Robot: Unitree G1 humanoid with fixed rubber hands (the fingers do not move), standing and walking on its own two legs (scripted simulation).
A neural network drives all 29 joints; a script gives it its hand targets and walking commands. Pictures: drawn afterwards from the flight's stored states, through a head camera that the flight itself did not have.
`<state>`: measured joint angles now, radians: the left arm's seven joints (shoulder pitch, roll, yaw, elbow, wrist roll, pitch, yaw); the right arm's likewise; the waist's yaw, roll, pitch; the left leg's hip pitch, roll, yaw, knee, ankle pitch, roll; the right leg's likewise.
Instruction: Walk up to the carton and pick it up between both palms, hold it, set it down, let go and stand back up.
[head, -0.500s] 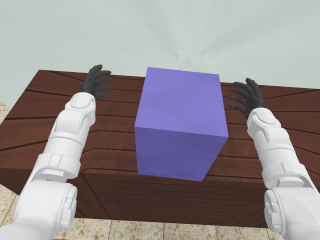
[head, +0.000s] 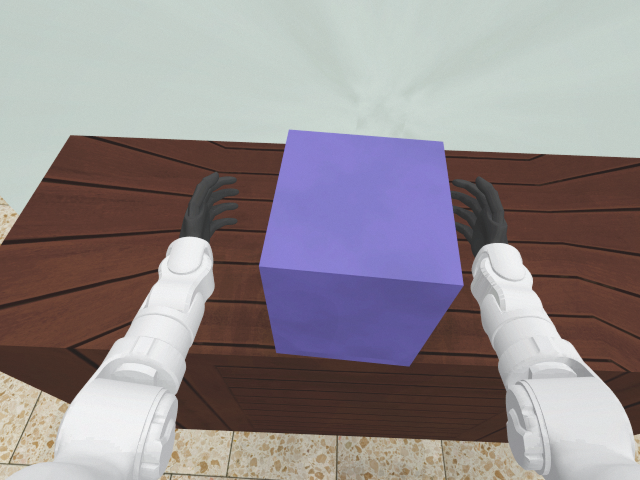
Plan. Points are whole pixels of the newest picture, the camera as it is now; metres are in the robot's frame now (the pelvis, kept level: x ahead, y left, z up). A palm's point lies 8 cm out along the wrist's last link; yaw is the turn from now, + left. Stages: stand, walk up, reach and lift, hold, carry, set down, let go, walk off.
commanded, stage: reach and lift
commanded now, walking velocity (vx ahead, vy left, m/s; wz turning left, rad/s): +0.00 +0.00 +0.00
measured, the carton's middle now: (353, 255) +0.40 -0.04 +0.01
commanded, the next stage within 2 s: none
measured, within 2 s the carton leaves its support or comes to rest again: neither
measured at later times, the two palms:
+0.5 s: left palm (235, 238) +0.39 +0.12 +0.06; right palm (468, 249) +0.39 -0.19 +0.05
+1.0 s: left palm (237, 240) +0.39 +0.12 +0.05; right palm (458, 252) +0.39 -0.18 +0.04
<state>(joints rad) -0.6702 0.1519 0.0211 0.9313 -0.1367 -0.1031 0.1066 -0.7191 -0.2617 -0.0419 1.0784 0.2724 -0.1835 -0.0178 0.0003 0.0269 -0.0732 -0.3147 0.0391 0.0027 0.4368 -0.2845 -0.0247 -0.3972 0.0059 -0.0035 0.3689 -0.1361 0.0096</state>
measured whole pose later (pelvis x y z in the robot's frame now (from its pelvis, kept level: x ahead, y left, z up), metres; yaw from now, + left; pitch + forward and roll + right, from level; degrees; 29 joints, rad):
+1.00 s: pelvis -0.01 +0.00 +0.00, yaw +0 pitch +10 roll -1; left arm -0.73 -0.02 0.16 1.06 0.00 -0.24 0.14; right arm -0.72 -0.10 -0.17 1.09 0.09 -0.22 -0.15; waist 0.00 0.03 -0.08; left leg -0.35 0.04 0.00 0.44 -0.27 -0.03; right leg -0.43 0.01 0.00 0.37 -0.12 0.01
